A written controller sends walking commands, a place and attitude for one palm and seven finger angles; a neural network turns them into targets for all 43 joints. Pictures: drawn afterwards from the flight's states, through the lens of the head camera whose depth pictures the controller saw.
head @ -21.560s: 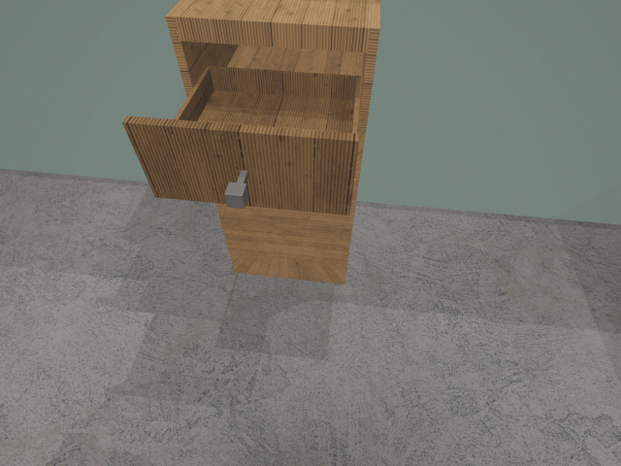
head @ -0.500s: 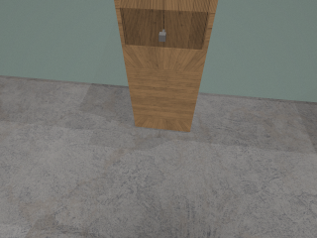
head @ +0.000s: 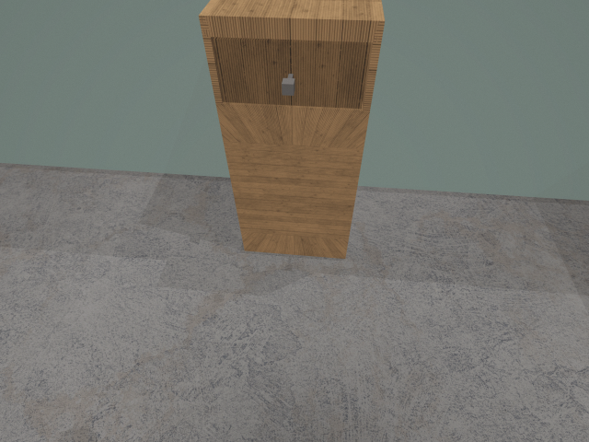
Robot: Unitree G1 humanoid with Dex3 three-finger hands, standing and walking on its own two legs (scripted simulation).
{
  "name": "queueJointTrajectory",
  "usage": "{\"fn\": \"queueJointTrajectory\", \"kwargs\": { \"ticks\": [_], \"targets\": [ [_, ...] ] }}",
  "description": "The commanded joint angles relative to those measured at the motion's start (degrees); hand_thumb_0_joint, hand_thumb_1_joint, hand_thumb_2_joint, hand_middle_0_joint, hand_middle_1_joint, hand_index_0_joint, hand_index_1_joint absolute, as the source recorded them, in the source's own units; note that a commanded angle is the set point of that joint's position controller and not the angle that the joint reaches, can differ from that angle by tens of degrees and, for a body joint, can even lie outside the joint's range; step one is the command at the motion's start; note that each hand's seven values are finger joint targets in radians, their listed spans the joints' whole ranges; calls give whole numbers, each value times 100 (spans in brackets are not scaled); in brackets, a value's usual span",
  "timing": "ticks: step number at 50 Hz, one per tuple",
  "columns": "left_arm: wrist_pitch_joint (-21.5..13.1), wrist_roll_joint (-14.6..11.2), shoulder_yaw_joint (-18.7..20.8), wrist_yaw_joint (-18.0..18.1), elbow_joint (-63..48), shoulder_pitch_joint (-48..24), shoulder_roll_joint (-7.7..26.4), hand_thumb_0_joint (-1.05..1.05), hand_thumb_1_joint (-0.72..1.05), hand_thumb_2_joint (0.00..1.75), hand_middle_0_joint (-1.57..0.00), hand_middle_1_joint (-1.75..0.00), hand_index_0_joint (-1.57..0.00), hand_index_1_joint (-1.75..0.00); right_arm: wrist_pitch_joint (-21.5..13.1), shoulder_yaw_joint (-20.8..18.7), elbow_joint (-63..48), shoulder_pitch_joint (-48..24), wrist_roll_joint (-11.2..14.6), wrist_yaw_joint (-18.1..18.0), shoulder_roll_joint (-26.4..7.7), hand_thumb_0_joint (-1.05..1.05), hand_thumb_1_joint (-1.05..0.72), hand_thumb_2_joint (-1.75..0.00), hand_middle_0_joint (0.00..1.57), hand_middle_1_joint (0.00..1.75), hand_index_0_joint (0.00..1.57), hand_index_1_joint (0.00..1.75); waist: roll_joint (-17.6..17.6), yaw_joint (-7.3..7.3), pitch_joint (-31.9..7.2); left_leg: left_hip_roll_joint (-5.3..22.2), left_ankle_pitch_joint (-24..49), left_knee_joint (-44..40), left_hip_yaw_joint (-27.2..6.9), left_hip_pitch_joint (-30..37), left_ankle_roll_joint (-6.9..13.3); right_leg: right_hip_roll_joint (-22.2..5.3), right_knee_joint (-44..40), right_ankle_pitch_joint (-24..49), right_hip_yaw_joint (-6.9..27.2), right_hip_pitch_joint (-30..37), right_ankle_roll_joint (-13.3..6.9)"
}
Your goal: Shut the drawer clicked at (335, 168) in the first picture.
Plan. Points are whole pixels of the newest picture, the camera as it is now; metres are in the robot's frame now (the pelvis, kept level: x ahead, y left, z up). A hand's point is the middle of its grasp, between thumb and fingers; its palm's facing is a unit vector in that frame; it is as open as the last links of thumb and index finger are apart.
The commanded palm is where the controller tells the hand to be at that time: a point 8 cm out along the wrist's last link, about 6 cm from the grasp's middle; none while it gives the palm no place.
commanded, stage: let the arm hang, fingers relaxed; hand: left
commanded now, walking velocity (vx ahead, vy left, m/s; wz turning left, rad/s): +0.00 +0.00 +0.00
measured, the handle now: (289, 83) +0.92 +0.06 +0.03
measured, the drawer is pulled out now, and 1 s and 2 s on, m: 0.00 0.00 0.00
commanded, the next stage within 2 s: look to check the result in 0.04 s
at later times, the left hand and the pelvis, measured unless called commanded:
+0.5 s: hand out of the picture +0.02 +0.17 -0.17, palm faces +0.02 -0.98 -0.21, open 7.4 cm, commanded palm none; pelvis +0.01 -0.01 +0.00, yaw +0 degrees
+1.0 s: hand out of the picture +0.03 +0.16 -0.17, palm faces +0.01 -0.98 -0.22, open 7.4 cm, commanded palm none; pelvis +0.02 -0.02 +0.00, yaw +0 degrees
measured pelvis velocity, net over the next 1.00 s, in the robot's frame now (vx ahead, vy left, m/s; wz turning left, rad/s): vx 0.02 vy -0.02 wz -0.01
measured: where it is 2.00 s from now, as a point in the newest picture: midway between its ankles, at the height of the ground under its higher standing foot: outside the picture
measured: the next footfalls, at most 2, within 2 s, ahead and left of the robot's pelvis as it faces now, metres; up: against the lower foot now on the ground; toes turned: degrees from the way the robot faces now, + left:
none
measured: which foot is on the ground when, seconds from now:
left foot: down 0.00-1.00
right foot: down 0.00-1.00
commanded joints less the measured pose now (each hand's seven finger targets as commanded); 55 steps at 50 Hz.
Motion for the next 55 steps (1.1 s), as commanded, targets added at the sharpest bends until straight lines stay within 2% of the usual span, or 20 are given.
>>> {"fn": "queueJointTrajectory", "kwargs": {
  "ticks": [1, 7, 9, 13, 19, 21, 22, 25, 28, 33, 35, 55],
  "targets": [
    [-90, 3, 118, 67, -145, 331, 731, 0, 90, 90, -20, -30, -20, -30, -50, -94, -99, 332, -20, -32, -548, 0, -90, -90, 20, 30, 20, 30, -118, 24, 82, 584, 369, -480, -640, 102, 78, -537, -579, 176, 545, -219, -200],
    [-95, 3, 114, 73, -122, 343, 759, 0, 90, 90, -20, -30, -20, -30, -31, -104, -82, 302, -9, -35, -572, 0, -90, -90, 20, 30, 20, 30, -103, 16, 69, 588, 404, -435, -592, 208, 62, -544, -639, 209, 553, -226, -203],
    [-90, -1, 102, 71, -100, 323, 746, 0, 90, 90, -20, -30, -20, -30, -18, -92, -54, 278, -18, -34, -561, 0, -90, -90, 20, 30, 20, 30, -110, 5, 170, 579, 310, -462, -584, 174, 47, -552, -684, 112, 572, -276, -204],
    [-103, -1, 102, 74, -78, 350, 742, 0, 90, 90, -20, -30, -20, -30, -24, -91, -36, 294, -14, -36, -571, 0, -90, -90, 20, 30, 20, 30, -141, -1, 64, 594, 397, -430, -560, 251, 45, -558, -696, 210, 588, -224, -208],
    [-97, -3, 93, 76, -53, 352, 734, 0, 90, 90, -20, -30, -20, -30, -16, -81, -13, 253, -12, -41, -561, 0, -90, -90, 20, 30, 20, 30, -153, 1, 176, 591, 378, -452, -548, 236, 30, -546, -727, 191, 595, -257, -199],
    [-109, -6, 101, 77, -57, 358, 740, 0, 90, 90, -20, -30, -20, -30, -26, -83, -15, 243, -14, -45, -571, 0, -90, -90, 20, 30, 20, 30, -88, 6, 76, 594, 446, -433, -546, 278, 28, -558, -717, 339, 606, -181, -202],
    [-119, 0, 110, 84, -73, 380, 775, 0, 90, 90, -20, -30, -20, -30, -30, -92, -27, 270, -2, -45, -601, 0, -90, -90, 20, 30, 20, 30, -170, 4, -28, 606, 525, -405, -547, 311, 32, -555, -688, 454, 583, -109, -200],
    [-108, -7, 102, 80, -49, 347, 740, 0, 90, 90, -20, -30, -20, -30, -27, -84, -8, 231, -10, -48, -568, 0, -90, -90, 20, 30, 20, 30, -138, 13, 113, 601, 455, -451, -543, 261, 22, -560, -706, 382, 567, -170, -195],
    [-118, -1, 102, 84, -54, 352, 744, 0, 90, 90, -20, -30, -20, -30, -32, -84, -7, 232, -8, -51, -565, 0, -90, -90, 20, 30, 20, 30, -124, 5, 63, 615, 581, -430, -530, 302, 21, -564, -680, 582, 576, -118, -194],
    [-114, 0, 108, 87, -61, 336, 739, 0, 90, 90, -20, -30, -20, -30, -24, -83, 0, 220, -11, -52, -574, 0, -90, -90, 20, 30, 20, 30, -175, 0, 170, 621, 506, -462, -527, 279, 15, -554, -731, 468, 583, -163, -190],
    [-115, -3, 109, 82, -68, 322, 739, 0, 90, 90, -20, -30, -20, -30, -32, -81, 8, 214, -17, -51, -587, 0, -90, -90, 20, 30, 20, 30, -67, -1, 86, 622, 491, -475, -533, 317, 12, -545, -723, 453, 611, -131, -198],
    [-133, -5, 120, 81, -75, 286, 808, 0, 90, 90, -20, -30, -20, -30, -39, -86, 27, 174, -10, -54, -636, 0, -90, -90, 20, 30, 20, 30, -120, 3, 84, 635, 594, -482, -491, 384, -4, -566, -733, 701, 608, -82, -191]
  ]
}}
